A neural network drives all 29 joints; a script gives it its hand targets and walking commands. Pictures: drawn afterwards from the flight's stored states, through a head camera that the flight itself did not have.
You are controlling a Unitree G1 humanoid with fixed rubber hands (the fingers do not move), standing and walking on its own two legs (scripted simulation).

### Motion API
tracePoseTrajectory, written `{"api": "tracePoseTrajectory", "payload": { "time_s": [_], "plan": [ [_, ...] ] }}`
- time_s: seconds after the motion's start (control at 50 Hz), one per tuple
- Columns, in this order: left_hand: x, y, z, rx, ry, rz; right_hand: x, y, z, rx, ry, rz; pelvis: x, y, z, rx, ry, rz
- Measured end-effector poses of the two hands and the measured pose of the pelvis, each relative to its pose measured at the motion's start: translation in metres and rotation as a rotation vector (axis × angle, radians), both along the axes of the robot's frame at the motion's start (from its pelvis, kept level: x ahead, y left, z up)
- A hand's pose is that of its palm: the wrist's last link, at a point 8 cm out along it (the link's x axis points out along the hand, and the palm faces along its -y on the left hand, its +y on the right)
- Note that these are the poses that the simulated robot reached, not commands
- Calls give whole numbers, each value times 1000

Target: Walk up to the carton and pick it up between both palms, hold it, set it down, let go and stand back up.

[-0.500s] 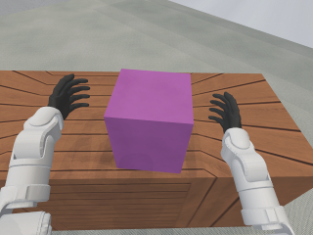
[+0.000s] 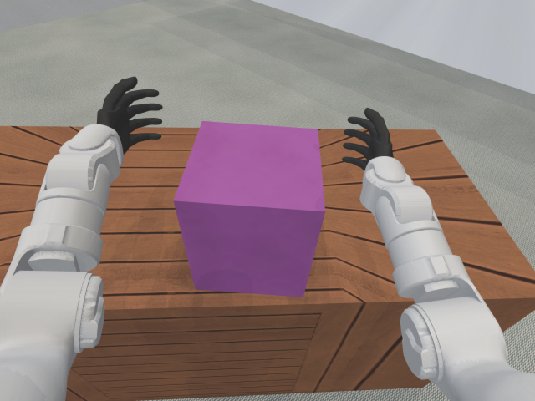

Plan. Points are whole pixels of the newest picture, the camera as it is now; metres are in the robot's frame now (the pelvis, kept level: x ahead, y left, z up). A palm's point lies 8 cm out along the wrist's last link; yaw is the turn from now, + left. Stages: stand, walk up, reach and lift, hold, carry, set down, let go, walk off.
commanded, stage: reach and lift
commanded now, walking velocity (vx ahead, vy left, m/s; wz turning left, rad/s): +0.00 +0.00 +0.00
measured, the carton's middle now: (254, 212) +0.45 +0.02 +0.02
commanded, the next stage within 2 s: none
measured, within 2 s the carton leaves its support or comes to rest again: neither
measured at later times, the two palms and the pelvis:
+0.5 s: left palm (120, 156) +0.44 +0.23 +0.16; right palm (373, 168) +0.42 -0.16 +0.16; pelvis +0.00 +0.00 +0.00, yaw +0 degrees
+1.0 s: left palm (137, 189) +0.45 +0.22 +0.08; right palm (353, 202) +0.42 -0.15 +0.07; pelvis +0.02 +0.01 +0.00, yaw +0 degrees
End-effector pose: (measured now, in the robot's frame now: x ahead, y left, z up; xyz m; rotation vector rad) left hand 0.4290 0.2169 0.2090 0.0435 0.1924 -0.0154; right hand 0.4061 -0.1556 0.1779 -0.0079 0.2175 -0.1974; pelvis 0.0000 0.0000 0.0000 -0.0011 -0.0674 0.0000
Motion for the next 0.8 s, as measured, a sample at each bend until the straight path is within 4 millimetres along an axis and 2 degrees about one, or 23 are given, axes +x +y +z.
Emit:
{"api": "tracePoseTrajectory", "payload": {
  "time_s": [0.1,0.18,0.22,0.28,0.46,0.6,0.8],
  "plan": [
    [9,-3,9,-1,8,17,7,0,4,4,15,-7,0,0,0,0,1,0],
    [15,-6,16,16,1,22,13,-1,16,18,-7,-17,2,0,0,0,12,0],
    [16,-8,17,20,4,21,14,-1,21,17,-13,-20,2,0,0,0,13,0],
    [17,-7,12,19,15,26,15,-3,18,9,18,-30,2,0,0,0,13,0],
    [9,6,-36,54,66,45,9,-5,-13,-14,67,-49,1,1,0,-1,30,0],
    [8,15,-72,88,63,42,11,3,-40,-21,77,-28,3,2,0,-2,89,0],
    [14,13,-111,90,77,20,14,9,-82,-29,99,-12,12,3,0,-4,178,-1]
  ]
}}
